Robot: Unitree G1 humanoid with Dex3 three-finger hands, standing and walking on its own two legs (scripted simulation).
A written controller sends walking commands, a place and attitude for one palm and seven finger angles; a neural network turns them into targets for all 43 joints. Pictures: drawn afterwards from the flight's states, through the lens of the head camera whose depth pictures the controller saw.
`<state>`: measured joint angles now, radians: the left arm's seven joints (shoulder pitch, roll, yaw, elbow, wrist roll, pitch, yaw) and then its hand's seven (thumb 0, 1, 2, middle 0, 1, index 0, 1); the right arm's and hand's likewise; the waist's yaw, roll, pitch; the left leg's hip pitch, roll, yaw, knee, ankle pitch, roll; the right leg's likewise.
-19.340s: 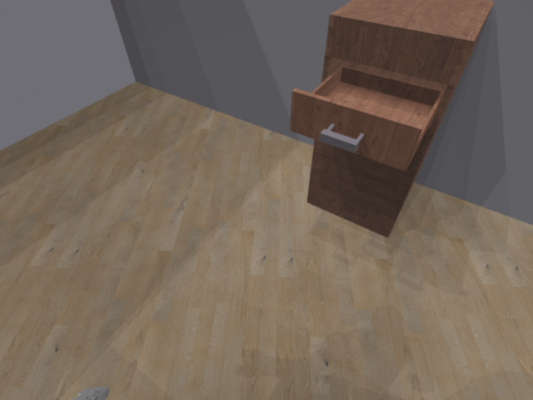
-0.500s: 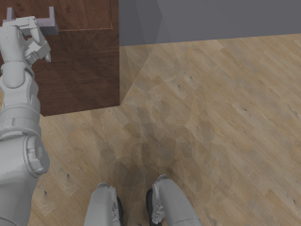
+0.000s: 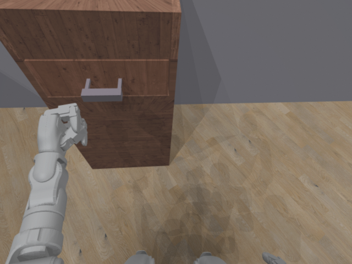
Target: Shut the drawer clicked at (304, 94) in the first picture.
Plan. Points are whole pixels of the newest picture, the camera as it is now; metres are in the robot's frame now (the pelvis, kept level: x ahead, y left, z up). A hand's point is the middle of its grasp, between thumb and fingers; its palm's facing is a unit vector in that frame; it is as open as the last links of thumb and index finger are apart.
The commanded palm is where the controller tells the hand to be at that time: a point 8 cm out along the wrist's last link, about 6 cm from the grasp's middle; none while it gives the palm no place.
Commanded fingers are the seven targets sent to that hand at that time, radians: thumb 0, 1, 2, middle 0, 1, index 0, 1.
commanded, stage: draw the hand back to the body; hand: left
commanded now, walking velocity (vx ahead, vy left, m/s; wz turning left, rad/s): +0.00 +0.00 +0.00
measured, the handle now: (103, 88) +0.59 +0.22 -0.02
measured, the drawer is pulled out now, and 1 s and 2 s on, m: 0.00 0.00 0.00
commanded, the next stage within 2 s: step back with the hand held close in 1.02 s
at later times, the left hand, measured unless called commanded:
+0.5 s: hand (29, 171) +0.26 +0.23 +0.15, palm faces +0.30 -0.91 -0.29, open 3.2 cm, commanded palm +0.21 +0.27 +0.17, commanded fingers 0.00 0.90 0.90 -1.40 -1.60 -1.40 -1.60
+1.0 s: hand out of the picture +0.16 +0.23 +0.22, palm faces +0.44 -0.81 -0.39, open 3.2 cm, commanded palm +0.12 +0.27 +0.23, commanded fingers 0.00 0.90 0.90 -1.40 -1.60 -1.40 -1.60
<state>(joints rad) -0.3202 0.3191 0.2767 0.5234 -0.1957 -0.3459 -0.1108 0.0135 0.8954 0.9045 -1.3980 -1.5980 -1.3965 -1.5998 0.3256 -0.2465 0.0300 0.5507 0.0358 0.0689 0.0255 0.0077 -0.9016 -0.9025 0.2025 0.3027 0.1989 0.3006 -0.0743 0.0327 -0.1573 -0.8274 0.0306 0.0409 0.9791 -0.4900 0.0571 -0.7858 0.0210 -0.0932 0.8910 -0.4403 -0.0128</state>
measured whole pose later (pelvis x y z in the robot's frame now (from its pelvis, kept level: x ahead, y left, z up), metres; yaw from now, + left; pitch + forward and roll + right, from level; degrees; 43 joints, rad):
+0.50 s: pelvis +0.00 +0.00 +0.05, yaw +1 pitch +0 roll -1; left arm 0.15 0.32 0.15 -0.03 -0.08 -0.06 0.10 0.01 0.89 0.90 -1.40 -1.60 -1.40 -1.60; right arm 0.21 -0.24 0.07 0.54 0.04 0.01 -0.08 0.01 -0.90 -0.90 0.20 0.30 0.20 0.30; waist 0.03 0.06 -0.04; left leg -0.25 -0.02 0.06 0.57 -0.32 0.06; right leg -0.23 0.00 -0.07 0.53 -0.30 -0.01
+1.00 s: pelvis +0.00 -0.01 +0.06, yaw +2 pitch -5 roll -1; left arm 0.54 0.33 0.29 -0.46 -0.08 -0.09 0.10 0.01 0.89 0.90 -1.40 -1.60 -1.40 -1.60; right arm 0.21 -0.24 0.03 0.59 0.01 -0.09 -0.06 0.02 -0.90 -0.90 0.20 0.30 0.20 0.30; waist 0.07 0.08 0.01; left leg -0.10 -0.01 0.05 0.46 -0.28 0.04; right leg -0.08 0.01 -0.08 0.41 -0.25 -0.02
